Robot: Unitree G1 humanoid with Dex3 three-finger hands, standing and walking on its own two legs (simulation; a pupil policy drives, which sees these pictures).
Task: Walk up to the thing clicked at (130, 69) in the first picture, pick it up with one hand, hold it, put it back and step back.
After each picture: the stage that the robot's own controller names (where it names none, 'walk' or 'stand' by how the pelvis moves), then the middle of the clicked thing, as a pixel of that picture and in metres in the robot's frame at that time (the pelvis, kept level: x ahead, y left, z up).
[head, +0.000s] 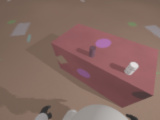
stand; (131, 68) +0.48 -0.38 -0.11
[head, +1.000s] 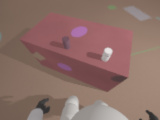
sink last; (106, 54) +0.54 -0.13 -0.08
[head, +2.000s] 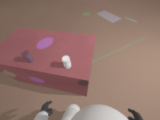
stand; (66, 62) +0.47 +0.21 -0.09
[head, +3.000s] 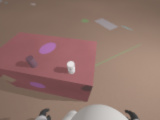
stand; (71, 67) +0.45 +0.17 -0.11
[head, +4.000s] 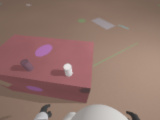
stand; (68, 70) +0.43 +0.18 -0.11
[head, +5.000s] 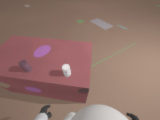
stand; (66, 70) +0.43 +0.19 -0.11
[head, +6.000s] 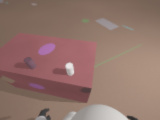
stand; (69, 69) +0.44 +0.17 -0.11
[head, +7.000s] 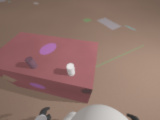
stand; (70, 69) +0.43 +0.16 -0.11
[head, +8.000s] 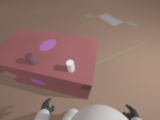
rise first; (70, 66) +0.45 +0.16 -0.11
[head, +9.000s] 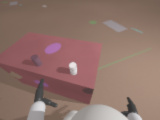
go down; (73, 68) +0.44 +0.17 -0.11
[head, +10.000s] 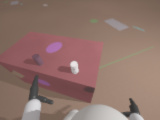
go down; (74, 67) +0.45 +0.16 -0.11
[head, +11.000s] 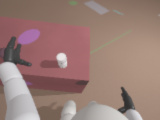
go down; (62, 60) +0.44 +0.16 -0.04
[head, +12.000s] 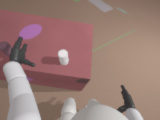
close in; (63, 57) +0.45 +0.15 -0.03
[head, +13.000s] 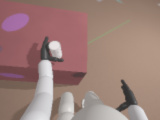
close; (56, 50) +0.47 +0.17 +0.01
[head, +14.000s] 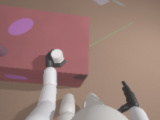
lift; (58, 58) +0.43 +0.16 +0.00
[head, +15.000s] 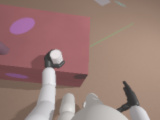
lift; (57, 58) +0.42 +0.17 +0.00
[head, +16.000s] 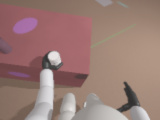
lift; (55, 60) +0.41 +0.19 +0.00
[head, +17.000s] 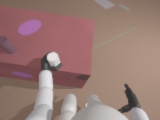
lift; (54, 61) +0.40 +0.20 +0.01
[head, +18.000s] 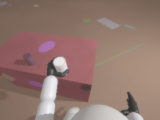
hold; (61, 67) +0.32 +0.17 +0.12
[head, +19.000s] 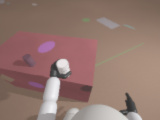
hold; (63, 68) +0.32 +0.16 +0.09
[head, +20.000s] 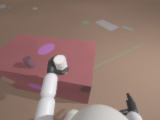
crouch; (61, 64) +0.33 +0.18 +0.12
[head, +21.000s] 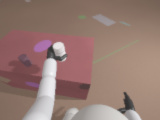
crouch; (60, 52) +0.43 +0.19 +0.12
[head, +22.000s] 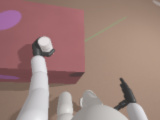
lower; (46, 47) +0.49 +0.20 +0.01
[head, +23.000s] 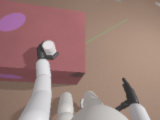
lower; (50, 50) +0.48 +0.19 +0.01
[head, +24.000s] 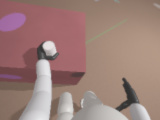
lower; (50, 51) +0.47 +0.19 +0.01
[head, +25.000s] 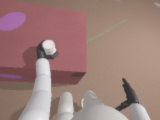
lower; (50, 49) +0.48 +0.19 +0.01
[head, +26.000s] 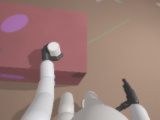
open; (55, 51) +0.47 +0.17 +0.01
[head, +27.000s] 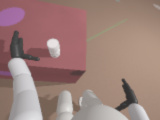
rise; (54, 48) +0.48 +0.17 +0.01
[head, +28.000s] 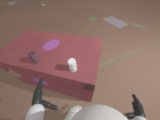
sink last; (72, 65) +0.45 +0.17 -0.05
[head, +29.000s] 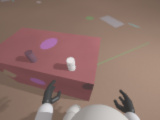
stand; (71, 64) +0.45 +0.17 -0.05
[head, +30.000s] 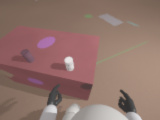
stand; (69, 64) +0.44 +0.17 -0.04
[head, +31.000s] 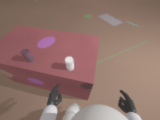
stand; (69, 63) +0.45 +0.17 -0.04
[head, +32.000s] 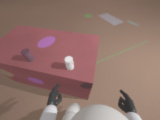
stand; (69, 63) +0.45 +0.17 -0.04
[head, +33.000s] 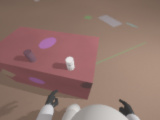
stand; (70, 63) +0.46 +0.17 -0.06
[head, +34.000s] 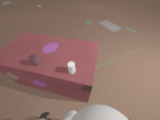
walk; (71, 67) +0.46 +0.16 -0.11
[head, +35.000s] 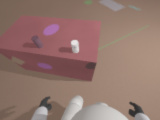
walk; (75, 46) +0.61 +0.15 -0.09
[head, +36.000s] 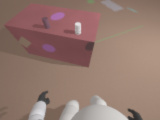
walk; (77, 28) +0.89 +0.13 -0.09
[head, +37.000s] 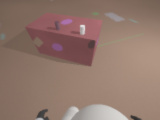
stand; (82, 29) +1.09 +0.13 -0.09
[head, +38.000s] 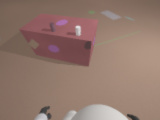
stand; (78, 30) +1.06 +0.16 -0.11
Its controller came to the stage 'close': yes
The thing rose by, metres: 0.21
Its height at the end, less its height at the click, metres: +0.00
